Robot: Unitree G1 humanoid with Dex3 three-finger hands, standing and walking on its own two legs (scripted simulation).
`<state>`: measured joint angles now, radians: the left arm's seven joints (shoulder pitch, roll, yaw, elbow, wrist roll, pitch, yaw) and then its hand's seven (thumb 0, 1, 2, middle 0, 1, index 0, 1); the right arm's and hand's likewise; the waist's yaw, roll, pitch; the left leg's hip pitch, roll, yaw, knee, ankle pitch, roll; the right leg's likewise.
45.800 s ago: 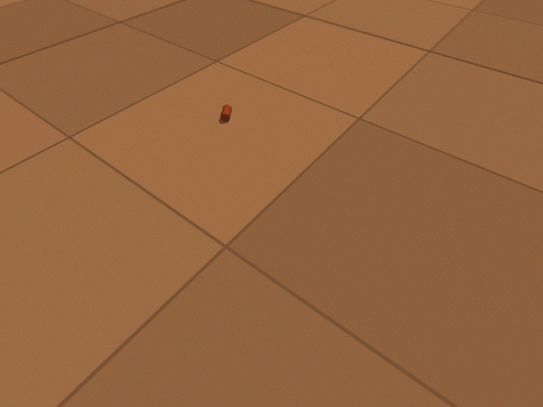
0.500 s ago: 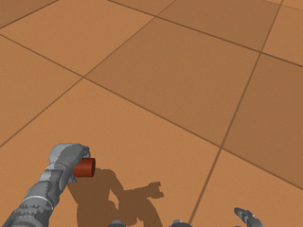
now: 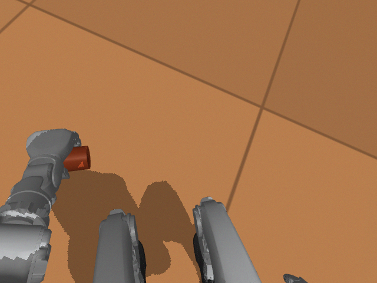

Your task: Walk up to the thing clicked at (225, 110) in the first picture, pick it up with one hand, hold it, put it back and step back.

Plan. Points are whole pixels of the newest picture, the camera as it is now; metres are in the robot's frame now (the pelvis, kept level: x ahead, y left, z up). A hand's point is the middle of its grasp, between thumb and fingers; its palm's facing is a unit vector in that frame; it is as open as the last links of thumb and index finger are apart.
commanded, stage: crouch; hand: left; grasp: from above
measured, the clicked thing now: (64, 159) +0.44 +0.23 -0.16
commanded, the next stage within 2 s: lower in 1.08 s
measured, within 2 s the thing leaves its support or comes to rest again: neither
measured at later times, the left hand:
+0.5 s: hand (79, 162) +0.46 +0.23 -0.28, palm faces -0.45 -0.03 -0.89, open 8.5 cm
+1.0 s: hand (86, 165) +0.47 +0.23 -0.34, palm faces -0.45 -0.03 -0.89, open 8.4 cm
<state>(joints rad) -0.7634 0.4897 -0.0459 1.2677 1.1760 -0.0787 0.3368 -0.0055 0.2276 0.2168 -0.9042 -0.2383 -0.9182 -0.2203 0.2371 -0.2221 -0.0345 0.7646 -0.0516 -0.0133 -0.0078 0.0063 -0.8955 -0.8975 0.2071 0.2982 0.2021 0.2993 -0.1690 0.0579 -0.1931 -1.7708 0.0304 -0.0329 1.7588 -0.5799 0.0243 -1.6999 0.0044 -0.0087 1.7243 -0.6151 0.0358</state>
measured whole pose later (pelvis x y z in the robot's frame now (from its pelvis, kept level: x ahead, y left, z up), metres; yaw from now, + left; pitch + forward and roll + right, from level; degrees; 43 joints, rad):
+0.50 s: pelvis +0.01 -0.01 -0.10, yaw -3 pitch +38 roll -7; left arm -0.90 0.60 0.04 1.36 1.24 -0.14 0.40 -0.01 0.22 0.22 -0.93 -0.19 -0.95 -0.17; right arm 0.15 -0.25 -0.01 0.74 -0.12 -0.06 0.10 0.00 -0.91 -0.90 0.21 0.30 0.20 0.30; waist -0.20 0.01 -0.14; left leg -2.12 0.04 -0.10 2.12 -0.67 0.00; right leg -2.03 0.02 -0.05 2.07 -0.71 0.03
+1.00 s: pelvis -0.01 -0.01 -0.17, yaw -4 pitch +35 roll -7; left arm -0.97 0.69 0.09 1.45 1.27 -0.19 0.41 -0.01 0.24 0.18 -0.93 -0.19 -0.94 -0.18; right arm 0.17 -0.25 0.04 0.77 -0.14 -0.06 0.12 0.00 -0.91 -0.90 0.21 0.30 0.20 0.30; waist -0.24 -0.01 -0.06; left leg -2.28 0.04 -0.12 2.31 -0.66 -0.01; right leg -2.19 0.04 -0.07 2.26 -0.70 0.03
